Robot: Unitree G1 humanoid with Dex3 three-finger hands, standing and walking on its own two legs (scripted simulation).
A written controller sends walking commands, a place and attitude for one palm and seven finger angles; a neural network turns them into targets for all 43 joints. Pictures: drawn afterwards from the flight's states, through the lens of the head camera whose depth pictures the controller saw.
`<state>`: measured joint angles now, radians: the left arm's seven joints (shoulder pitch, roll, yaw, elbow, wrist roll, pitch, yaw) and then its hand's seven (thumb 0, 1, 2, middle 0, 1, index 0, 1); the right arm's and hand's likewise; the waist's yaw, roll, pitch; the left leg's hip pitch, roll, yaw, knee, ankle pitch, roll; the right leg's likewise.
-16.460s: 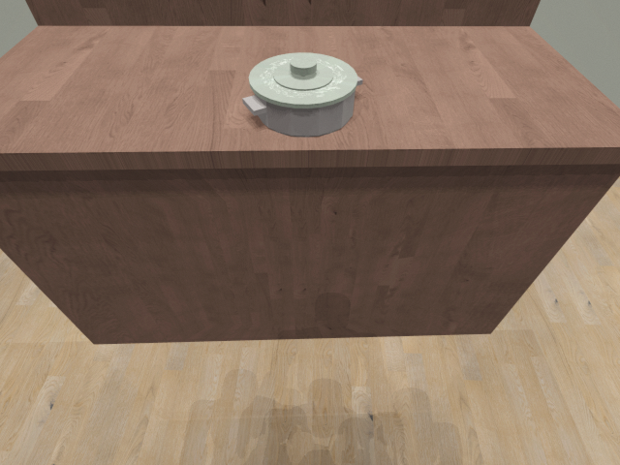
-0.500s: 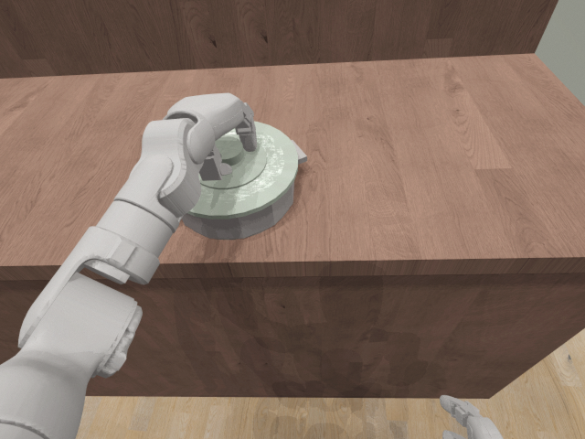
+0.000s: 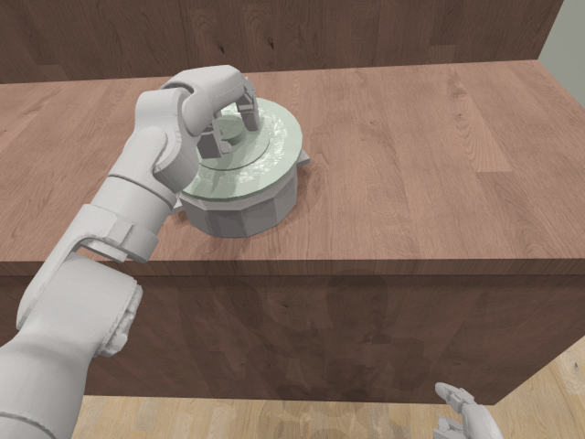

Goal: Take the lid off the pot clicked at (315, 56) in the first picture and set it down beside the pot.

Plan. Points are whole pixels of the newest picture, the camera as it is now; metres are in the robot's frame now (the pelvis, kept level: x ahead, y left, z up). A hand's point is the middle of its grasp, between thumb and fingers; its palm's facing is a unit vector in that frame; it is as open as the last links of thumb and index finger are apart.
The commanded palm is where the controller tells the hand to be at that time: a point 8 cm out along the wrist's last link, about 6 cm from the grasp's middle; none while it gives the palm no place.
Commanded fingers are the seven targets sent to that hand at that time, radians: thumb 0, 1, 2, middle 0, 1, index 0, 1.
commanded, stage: lift the lid straight up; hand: left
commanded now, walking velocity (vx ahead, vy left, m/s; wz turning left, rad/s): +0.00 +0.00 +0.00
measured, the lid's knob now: (227, 130) +0.47 +0.11 +0.20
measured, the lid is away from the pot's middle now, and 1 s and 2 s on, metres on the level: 0.01 0.02 0.09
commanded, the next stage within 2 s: move the lid sideways beside the pot in 1.38 s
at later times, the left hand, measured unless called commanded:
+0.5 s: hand (212, 106) +0.45 +0.11 +0.25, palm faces -0.21 -0.09 -0.97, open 7.6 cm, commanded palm +0.44 +0.12 +0.33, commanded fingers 0.00 0.56 1.13 -0.80 -0.91 -0.86 -0.95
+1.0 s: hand (206, 65) +0.47 +0.11 +0.29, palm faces -0.14 -0.11 -0.98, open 7.6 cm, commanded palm +0.44 +0.12 +0.37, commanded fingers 0.00 0.56 1.13 -0.80 -0.91 -0.86 -0.95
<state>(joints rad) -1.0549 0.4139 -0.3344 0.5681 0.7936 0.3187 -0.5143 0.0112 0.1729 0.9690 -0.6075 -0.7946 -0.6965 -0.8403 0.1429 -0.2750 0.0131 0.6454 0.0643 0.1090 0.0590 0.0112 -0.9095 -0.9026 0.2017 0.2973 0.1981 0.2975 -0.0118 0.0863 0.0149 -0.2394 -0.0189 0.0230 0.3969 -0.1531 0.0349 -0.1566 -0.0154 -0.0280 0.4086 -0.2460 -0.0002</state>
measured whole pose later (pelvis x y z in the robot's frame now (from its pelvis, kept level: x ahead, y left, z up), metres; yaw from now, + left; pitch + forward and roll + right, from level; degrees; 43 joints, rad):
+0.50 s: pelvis -0.01 +0.00 +0.00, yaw +0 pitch -1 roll +0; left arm -1.20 0.43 -0.33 0.69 0.80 0.31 -0.55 0.02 0.17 0.97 -0.61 -0.79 -0.70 -0.85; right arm 0.19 -0.28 0.02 0.67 0.07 0.07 0.04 0.01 -0.91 -0.90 0.20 0.30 0.20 0.30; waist -0.03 0.08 0.02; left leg -0.24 -0.02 0.03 0.38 -0.14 0.04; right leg -0.16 -0.02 -0.02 0.40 -0.23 0.00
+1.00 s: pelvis +0.01 +0.01 +0.00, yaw +0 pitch +1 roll +0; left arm -1.27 0.45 -0.30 0.63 0.81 0.34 -0.59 0.02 0.17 0.97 -0.61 -0.79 -0.71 -0.85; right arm 0.22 -0.29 0.01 0.65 0.06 0.04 0.05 0.01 -0.91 -0.90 0.20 0.30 0.20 0.30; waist -0.03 0.08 0.01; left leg -0.24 -0.03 0.03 0.37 -0.16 0.05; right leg -0.15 -0.03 -0.02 0.38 -0.24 0.01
